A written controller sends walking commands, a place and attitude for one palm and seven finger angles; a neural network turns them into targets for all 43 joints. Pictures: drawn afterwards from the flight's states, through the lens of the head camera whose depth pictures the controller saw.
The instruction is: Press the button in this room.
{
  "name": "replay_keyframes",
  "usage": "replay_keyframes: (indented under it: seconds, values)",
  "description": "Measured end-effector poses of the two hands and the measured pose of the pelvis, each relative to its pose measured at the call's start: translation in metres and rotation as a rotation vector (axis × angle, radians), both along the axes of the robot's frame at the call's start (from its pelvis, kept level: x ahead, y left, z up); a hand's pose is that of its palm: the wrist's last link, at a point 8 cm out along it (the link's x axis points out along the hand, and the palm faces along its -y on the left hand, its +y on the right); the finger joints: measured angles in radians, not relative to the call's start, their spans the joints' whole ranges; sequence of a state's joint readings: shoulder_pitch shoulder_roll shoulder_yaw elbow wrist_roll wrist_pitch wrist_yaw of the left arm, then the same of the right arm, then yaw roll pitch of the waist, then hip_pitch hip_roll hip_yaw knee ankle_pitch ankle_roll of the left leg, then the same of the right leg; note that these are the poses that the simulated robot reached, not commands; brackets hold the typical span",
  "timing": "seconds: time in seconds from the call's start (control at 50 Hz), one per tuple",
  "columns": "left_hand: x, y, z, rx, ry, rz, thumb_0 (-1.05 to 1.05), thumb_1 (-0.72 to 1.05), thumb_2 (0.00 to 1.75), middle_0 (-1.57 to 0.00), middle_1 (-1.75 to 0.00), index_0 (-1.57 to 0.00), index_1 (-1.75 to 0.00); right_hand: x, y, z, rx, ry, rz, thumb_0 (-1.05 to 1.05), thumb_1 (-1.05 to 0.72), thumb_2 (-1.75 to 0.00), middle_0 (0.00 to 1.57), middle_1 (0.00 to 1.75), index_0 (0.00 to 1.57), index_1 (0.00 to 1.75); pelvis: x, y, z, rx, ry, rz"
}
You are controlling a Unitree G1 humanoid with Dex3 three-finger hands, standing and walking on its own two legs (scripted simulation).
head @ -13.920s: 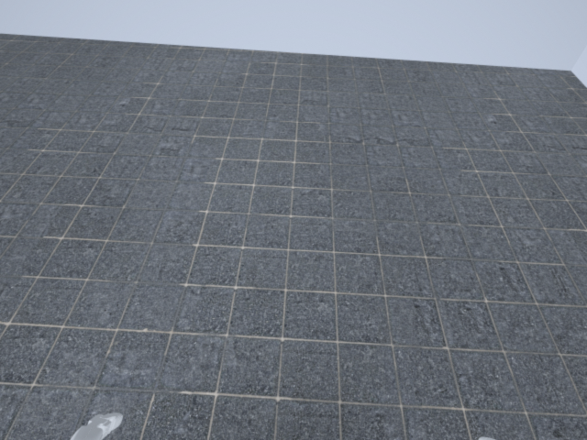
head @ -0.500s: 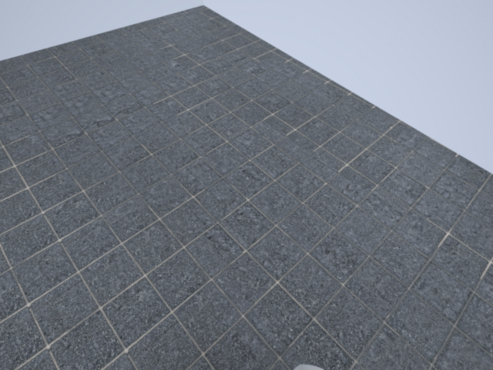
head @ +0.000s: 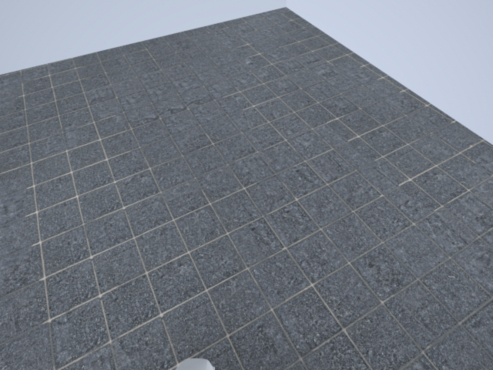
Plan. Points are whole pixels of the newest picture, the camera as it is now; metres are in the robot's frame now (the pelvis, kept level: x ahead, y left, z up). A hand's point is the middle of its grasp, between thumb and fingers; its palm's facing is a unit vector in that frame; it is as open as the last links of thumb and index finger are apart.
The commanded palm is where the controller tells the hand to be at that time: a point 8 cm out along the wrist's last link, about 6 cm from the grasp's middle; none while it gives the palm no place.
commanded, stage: turn or walk to find it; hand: left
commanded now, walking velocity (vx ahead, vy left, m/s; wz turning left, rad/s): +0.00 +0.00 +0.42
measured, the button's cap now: out of the picture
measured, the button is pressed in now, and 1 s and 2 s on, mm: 0 0 0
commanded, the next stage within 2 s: stand and wait in 1.82 s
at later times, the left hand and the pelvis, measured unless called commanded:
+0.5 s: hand out of the picture +0.02 +0.25 -0.16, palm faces +0.21 -0.94 -0.25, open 7.4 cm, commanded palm none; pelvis -0.03 +0.03 +0.00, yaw +11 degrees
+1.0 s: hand out of the picture -0.11 +0.19 -0.17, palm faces +0.46 -0.85 -0.24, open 7.4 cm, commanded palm none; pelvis -0.06 -0.01 +0.00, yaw +26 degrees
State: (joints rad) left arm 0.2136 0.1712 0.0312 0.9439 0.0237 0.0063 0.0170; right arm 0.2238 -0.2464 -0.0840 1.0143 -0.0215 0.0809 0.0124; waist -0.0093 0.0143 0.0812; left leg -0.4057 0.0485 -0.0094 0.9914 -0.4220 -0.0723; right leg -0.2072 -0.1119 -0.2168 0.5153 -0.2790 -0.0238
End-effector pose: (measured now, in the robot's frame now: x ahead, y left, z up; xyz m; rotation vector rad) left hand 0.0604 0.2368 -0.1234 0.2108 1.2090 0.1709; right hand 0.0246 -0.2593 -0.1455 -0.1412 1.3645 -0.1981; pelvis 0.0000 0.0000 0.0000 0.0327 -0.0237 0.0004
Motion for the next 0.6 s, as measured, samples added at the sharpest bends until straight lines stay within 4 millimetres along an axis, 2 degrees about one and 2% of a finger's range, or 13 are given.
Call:
replay_keyframes:
  seconds: [0.16,0.24,0.34,0.42,0.54,0.6]
  values:
    - [-0.069,0.052,-0.036,-0.026,0.109,0.143,0.01,0.91,0.90,-0.21,-0.30,-0.20,-0.30,0.060,0.040,0.008,-0.059,-0.135,0.157,0.00,-0.90,-0.90,0.20,0.30,0.20,0.30,-0.012,0.032,-0.017,-0.029,0.009,0.077]
    - [-0.086,0.067,-0.033,-0.025,0.153,0.176,0.01,0.91,0.90,-0.20,-0.30,-0.20,-0.30,0.072,0.061,0.022,-0.058,-0.183,0.200,0.00,-0.90,-0.90,0.20,0.30,0.20,0.30,-0.016,0.040,-0.009,-0.040,0.002,0.091]
    - [-0.081,0.073,-0.020,-0.027,0.093,0.197,0.01,0.91,0.90,-0.20,-0.30,-0.19,-0.30,0.072,0.075,0.026,-0.037,-0.183,0.237,0.00,-0.90,-0.89,0.20,0.30,0.20,0.30,-0.021,0.043,0.000,-0.050,0.003,0.131]
    - [-0.070,0.069,-0.012,-0.014,0.036,0.202,0.01,0.91,0.90,-0.20,-0.30,-0.19,-0.30,0.066,0.075,0.021,-0.011,-0.174,0.246,0.00,-0.90,-0.89,0.20,0.30,0.20,0.30,-0.026,0.038,0.001,-0.042,0.003,0.159]
    - [-0.052,0.047,-0.001,0.014,-0.048,0.200,0.01,0.91,0.90,-0.20,-0.30,-0.19,-0.30,0.047,0.055,0.002,0.026,-0.122,0.246,0.00,-0.90,-0.89,0.21,0.30,0.20,0.30,-0.033,0.017,-0.004,-0.025,0.008,0.209]
    - [-0.053,0.030,0.001,0.037,-0.088,0.209,0.01,0.91,0.90,-0.20,-0.30,-0.19,-0.30,0.039,0.037,-0.013,0.045,-0.091,0.248,0.00,-0.90,-0.89,0.21,0.30,0.20,0.30,-0.036,0.002,-0.011,-0.023,0.005,0.239]
